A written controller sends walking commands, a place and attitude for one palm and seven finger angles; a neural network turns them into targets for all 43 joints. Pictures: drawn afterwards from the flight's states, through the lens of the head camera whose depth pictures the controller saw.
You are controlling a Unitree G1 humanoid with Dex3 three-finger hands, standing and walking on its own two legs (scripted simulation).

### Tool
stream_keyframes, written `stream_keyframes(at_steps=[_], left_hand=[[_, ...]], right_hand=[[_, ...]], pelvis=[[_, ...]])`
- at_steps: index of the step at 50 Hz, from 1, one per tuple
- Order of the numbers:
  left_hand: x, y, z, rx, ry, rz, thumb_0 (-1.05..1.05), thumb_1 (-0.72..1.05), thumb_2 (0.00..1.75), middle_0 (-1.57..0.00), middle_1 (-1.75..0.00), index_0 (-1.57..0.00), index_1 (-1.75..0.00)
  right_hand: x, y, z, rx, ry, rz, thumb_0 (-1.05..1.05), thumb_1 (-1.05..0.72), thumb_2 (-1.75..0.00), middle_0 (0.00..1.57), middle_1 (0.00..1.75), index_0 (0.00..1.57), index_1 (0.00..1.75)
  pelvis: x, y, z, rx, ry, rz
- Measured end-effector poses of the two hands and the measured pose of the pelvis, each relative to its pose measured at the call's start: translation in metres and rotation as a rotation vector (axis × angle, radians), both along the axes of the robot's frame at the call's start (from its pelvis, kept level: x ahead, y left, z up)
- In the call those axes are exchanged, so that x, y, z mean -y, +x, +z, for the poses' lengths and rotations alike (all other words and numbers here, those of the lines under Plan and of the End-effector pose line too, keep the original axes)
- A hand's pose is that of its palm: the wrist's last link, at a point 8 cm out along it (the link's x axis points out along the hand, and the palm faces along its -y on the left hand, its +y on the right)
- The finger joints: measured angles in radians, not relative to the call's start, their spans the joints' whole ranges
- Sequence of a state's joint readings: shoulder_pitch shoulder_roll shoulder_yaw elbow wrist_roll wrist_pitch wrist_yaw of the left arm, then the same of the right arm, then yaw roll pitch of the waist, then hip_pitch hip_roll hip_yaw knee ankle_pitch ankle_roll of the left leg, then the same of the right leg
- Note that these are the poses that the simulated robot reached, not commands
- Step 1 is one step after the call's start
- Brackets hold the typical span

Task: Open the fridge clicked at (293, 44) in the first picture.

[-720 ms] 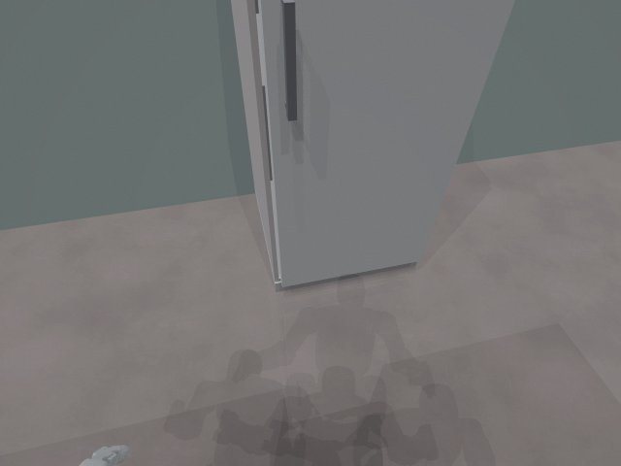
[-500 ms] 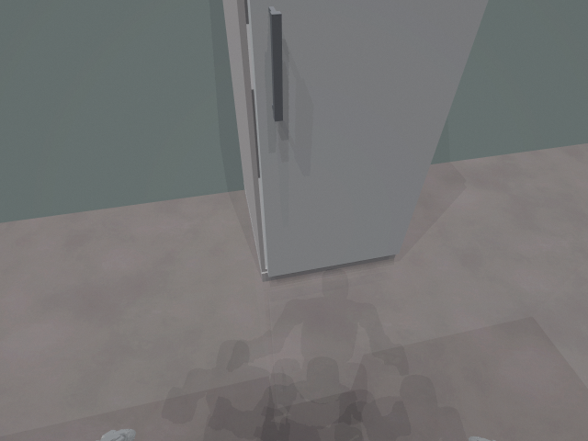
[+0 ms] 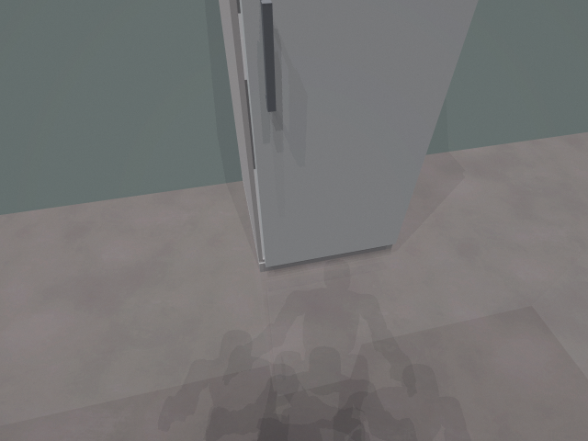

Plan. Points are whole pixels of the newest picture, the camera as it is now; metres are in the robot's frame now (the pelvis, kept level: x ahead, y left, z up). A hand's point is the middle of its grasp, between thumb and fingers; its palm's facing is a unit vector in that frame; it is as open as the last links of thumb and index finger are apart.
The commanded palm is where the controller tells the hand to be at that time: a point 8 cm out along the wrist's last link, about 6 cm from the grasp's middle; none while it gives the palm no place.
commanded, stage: stand and wait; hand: left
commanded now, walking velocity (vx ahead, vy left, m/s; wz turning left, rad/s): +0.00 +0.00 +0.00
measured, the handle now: (267, 57) +0.84 +0.11 +0.15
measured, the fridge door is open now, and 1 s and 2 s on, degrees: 0 0 0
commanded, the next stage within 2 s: look at it before walking up in 0.16 s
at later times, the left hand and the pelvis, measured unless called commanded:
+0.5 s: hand out of the picture +0.08 +0.24 -0.15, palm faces -0.04 -0.94 -0.33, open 7.4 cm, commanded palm none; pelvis +0.00 +0.00 +0.00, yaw +0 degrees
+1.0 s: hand out of the picture +0.08 +0.24 -0.16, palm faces +0.00 -0.94 -0.33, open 7.4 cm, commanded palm none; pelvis +0.01 +0.00 +0.00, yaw +1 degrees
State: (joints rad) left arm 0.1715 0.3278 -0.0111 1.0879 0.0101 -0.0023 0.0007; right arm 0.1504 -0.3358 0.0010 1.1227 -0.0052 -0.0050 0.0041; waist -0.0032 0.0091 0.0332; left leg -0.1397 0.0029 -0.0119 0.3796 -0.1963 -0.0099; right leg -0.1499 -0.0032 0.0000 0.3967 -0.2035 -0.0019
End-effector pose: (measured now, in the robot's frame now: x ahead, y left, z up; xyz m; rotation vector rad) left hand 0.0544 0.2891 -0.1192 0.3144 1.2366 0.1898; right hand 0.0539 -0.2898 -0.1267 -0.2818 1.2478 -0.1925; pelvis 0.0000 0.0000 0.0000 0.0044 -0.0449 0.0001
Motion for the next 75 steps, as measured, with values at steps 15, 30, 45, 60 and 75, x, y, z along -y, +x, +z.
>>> stream_keyframes(at_steps=[15, 30, 45, 60, 75], left_hand=[[0.006, 0.018, 0.002, 0.046, -0.011, -0.021, 0.00, 0.90, 0.90, -0.20, -0.30, -0.20, -0.30], [0.001, 0.019, 0.000, 0.022, -0.009, -0.018, 0.00, 0.91, 0.90, -0.20, -0.30, -0.20, -0.30], [-0.003, 0.023, 0.002, 0.019, -0.003, -0.011, 0.00, 0.91, 0.90, -0.20, -0.30, -0.20, -0.30], [0.017, -0.015, -0.029, -0.001, -0.082, 0.093, 0.00, 0.91, 0.90, -0.20, -0.30, -0.20, -0.30], [0.030, -0.057, -0.014, 0.016, -0.072, 0.221, 0.00, 0.91, 0.90, -0.20, -0.30, -0.20, -0.29]], right_hand=[[0.001, 0.005, 0.003, 0.023, 0.000, -0.001, 0.00, -0.90, -0.89, 0.21, 0.29, 0.20, 0.30], [-0.001, 0.012, 0.005, 0.017, -0.007, 0.003, 0.00, -0.90, -0.89, 0.21, 0.29, 0.20, 0.30], [-0.004, 0.026, 0.006, 0.033, -0.005, 0.013, 0.00, -0.90, -0.89, 0.21, 0.29, 0.20, 0.30], [-0.052, 0.017, -0.018, -0.033, 0.067, 0.054, 0.00, -0.91, -0.90, 0.20, 0.29, 0.20, 0.30], [-0.061, -0.013, -0.023, -0.094, 0.108, 0.103, 0.00, -0.90, -0.89, 0.21, 0.30, 0.20, 0.30]], pelvis=[[0.002, 0.000, 0.001, -0.004, -0.001, -0.004], [0.000, 0.005, 0.002, -0.010, -0.002, -0.006], [-0.003, 0.011, 0.002, -0.011, -0.001, -0.001], [-0.014, 0.000, -0.014, -0.020, -0.016, 0.076], [-0.001, -0.024, -0.005, -0.054, -0.017, 0.181]])
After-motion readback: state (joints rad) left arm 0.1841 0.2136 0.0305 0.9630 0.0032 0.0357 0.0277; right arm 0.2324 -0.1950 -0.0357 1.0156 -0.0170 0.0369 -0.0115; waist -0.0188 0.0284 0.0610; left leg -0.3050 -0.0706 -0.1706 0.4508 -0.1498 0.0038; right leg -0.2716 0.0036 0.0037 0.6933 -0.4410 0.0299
